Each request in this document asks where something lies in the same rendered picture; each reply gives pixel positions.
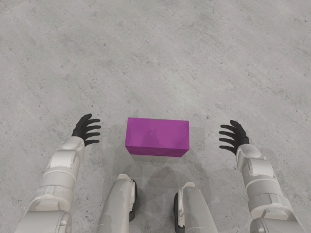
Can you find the right robot hand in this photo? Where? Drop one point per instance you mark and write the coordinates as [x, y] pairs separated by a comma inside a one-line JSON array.
[[239, 135]]

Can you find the right robot upper arm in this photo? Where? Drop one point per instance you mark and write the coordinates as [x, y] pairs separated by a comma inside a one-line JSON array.
[[269, 225]]

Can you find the carton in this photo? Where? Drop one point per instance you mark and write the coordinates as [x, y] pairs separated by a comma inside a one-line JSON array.
[[157, 137]]

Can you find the right robot shin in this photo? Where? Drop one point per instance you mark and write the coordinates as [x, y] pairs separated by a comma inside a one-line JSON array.
[[181, 220]]

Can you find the left robot upper arm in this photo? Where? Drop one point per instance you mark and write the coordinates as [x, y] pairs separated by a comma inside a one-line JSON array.
[[58, 221]]

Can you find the right robot forearm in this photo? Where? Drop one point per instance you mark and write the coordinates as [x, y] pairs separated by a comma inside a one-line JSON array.
[[265, 196]]

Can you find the left robot hand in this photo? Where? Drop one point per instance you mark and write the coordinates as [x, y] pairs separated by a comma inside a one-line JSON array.
[[81, 129]]

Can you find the left robot forearm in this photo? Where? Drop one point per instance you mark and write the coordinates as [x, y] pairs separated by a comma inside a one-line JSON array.
[[56, 188]]

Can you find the left robot foot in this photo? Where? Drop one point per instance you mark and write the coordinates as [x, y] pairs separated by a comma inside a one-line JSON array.
[[132, 213]]

